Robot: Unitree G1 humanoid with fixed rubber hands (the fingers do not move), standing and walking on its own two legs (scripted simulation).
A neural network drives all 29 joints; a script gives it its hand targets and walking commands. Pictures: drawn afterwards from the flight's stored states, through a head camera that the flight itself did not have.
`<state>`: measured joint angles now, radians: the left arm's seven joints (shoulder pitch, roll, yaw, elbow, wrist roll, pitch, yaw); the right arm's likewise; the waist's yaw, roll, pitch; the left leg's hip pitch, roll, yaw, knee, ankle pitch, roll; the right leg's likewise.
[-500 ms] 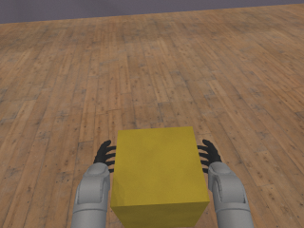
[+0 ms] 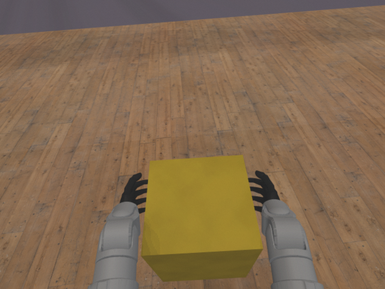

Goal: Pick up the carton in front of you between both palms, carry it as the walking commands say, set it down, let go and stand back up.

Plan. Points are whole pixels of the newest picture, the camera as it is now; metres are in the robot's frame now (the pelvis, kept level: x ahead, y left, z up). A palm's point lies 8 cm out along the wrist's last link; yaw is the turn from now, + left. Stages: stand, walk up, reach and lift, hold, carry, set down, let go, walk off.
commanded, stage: hold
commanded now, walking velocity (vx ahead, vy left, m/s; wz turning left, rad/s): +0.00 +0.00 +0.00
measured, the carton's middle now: (200, 222) +0.30 +0.01 -0.05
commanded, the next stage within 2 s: set down in 0.26 s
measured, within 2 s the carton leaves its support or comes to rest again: neither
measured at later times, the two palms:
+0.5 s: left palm (141, 205) +0.30 +0.13 +0.03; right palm (277, 200) +0.31 -0.17 +0.02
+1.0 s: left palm (158, 228) +0.35 +0.13 -0.17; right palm (259, 228) +0.35 -0.17 -0.19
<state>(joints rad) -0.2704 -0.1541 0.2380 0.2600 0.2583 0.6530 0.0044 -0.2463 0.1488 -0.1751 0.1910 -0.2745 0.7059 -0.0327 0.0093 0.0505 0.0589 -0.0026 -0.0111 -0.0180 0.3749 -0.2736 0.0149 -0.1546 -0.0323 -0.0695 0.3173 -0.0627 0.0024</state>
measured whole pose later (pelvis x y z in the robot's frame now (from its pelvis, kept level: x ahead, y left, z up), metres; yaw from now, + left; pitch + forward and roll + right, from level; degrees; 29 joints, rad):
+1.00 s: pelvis -0.05 -0.02 -0.11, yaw +2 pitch +30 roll +2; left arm -0.64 -0.13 0.42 0.54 0.16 0.12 0.04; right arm -0.63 0.07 -0.31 0.50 -0.24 0.17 -0.05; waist 0.01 0.07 -0.02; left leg -1.19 -0.05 -0.02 1.15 -0.48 -0.02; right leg -1.34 -0.05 -0.02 1.05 -0.23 -0.03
